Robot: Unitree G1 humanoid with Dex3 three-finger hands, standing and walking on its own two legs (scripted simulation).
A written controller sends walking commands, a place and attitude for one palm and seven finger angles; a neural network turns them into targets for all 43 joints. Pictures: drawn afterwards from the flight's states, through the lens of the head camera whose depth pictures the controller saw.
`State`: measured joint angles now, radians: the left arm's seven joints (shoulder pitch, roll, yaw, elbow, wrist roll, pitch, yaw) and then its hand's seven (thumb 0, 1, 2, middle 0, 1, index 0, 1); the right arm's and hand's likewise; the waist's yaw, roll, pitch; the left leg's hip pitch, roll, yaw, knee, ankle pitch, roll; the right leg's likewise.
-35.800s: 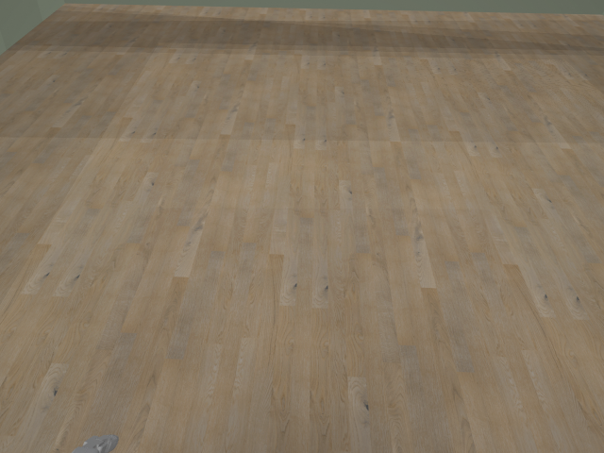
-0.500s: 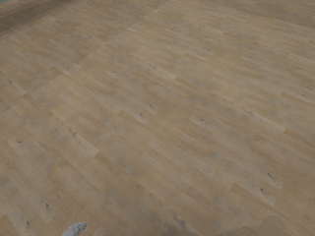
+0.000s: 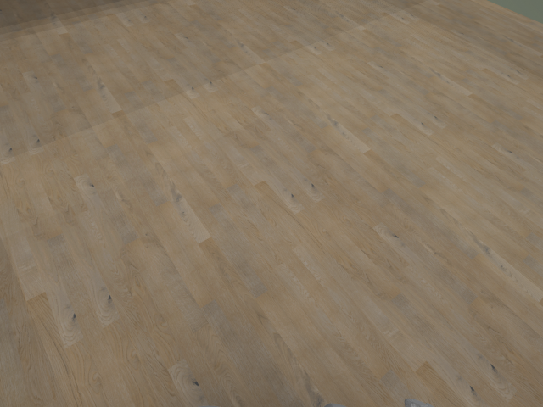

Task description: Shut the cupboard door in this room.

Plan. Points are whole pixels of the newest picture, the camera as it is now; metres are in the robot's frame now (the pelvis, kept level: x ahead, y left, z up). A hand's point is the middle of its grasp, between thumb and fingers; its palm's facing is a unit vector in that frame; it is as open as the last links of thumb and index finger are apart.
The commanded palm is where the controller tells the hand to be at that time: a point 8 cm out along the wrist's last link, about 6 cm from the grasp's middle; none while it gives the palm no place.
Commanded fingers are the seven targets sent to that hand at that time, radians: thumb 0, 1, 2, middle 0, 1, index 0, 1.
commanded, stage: turn or walk to find it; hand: left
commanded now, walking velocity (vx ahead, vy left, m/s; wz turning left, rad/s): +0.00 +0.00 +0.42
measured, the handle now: out of the picture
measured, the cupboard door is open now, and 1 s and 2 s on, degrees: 86 86 86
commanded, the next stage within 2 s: none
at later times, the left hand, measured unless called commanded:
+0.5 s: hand out of the picture +0.04 +0.15 -0.14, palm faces +0.21 -0.94 -0.27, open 7.4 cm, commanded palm none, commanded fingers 0.00 0.90 0.90 -0.20 -0.30 -0.20 -0.30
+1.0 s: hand out of the picture -0.06 +0.20 -0.16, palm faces +0.45 -0.85 -0.25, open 7.4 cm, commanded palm none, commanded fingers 0.00 0.90 0.90 -0.20 -0.30 -0.20 -0.30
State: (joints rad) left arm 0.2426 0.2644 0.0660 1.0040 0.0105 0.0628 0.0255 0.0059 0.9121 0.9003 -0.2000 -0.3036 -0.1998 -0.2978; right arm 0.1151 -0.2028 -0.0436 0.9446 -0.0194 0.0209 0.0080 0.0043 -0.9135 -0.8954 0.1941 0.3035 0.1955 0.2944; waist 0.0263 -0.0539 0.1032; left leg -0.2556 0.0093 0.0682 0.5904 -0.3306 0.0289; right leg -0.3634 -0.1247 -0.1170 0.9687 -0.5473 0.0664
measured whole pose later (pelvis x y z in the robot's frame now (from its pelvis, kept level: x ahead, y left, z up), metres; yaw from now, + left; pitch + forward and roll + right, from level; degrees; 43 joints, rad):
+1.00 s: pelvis -0.02 -0.02 +0.01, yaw +25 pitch +0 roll +0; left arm 0.19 0.26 0.06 0.98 0.01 0.05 0.01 0.01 0.91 0.90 -0.20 -0.30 -0.20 -0.30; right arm 0.15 -0.19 -0.04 0.95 -0.02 0.02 0.00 0.00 -0.91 -0.90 0.20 0.30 0.20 0.29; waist 0.02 -0.02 0.08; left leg -0.21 0.00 -0.01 0.48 -0.27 0.01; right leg -0.43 -0.09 -0.05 0.97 -0.45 0.09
